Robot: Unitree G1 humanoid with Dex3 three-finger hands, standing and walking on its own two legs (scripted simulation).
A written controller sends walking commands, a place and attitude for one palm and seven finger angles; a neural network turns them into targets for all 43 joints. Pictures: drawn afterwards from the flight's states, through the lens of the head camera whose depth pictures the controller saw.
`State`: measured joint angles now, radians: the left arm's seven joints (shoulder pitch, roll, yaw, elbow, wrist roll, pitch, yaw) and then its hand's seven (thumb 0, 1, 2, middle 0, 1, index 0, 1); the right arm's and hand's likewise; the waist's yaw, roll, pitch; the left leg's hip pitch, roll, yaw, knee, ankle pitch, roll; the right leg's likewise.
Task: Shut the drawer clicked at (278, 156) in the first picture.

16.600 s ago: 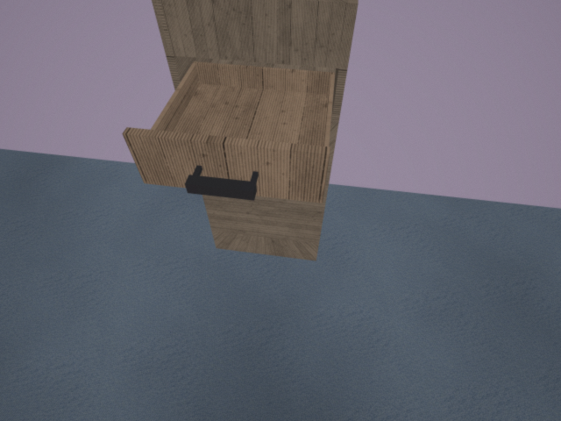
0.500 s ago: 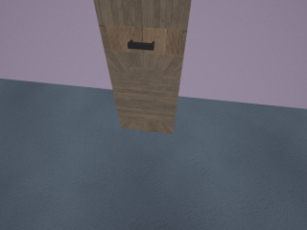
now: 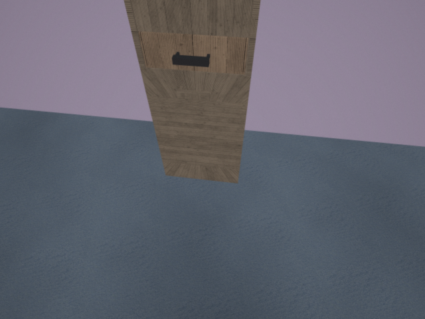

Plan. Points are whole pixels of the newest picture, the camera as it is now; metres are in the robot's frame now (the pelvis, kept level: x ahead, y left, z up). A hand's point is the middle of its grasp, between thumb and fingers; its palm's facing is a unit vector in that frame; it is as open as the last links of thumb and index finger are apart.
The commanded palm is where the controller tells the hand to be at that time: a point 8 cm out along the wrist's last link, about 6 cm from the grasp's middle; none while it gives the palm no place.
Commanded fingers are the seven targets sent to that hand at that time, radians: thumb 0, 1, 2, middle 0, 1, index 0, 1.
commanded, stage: look to check the result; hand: left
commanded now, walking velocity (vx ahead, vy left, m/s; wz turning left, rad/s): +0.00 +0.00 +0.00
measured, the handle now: (191, 58) +0.94 +0.12 +0.01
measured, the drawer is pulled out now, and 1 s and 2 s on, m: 0.00 0.00 0.00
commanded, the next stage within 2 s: stand and wait in 0.32 s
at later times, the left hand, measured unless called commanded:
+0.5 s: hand out of the picture +0.01 +0.16 -0.17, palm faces +0.04 -0.98 -0.20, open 7.4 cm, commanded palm none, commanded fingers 0.00 0.90 0.90 -0.20 -0.30 -0.20 -0.30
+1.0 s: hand out of the picture +0.02 +0.16 -0.17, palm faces +0.04 -0.98 -0.20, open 7.4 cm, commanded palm none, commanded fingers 0.00 0.90 0.90 -0.20 -0.30 -0.20 -0.30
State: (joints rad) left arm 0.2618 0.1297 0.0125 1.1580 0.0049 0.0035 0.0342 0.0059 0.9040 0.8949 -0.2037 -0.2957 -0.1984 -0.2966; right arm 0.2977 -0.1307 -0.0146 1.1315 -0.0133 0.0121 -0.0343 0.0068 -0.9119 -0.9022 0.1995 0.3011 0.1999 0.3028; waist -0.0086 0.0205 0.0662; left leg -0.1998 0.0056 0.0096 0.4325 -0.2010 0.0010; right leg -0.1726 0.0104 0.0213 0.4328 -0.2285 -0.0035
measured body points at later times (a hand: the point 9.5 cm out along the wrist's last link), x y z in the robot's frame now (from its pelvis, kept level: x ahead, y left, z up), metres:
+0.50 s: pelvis +0.01 -0.01 +0.00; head +0.03 -0.02 +0.45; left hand +0.01 +0.21 -0.16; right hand +0.00 -0.22 -0.17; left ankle +0.02 +0.12 -0.74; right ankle +0.00 -0.12 -0.74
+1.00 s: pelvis +0.02 -0.01 +0.00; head +0.04 -0.02 +0.45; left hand +0.02 +0.21 -0.16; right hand +0.01 -0.23 -0.16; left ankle +0.02 +0.12 -0.74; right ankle +0.00 -0.12 -0.74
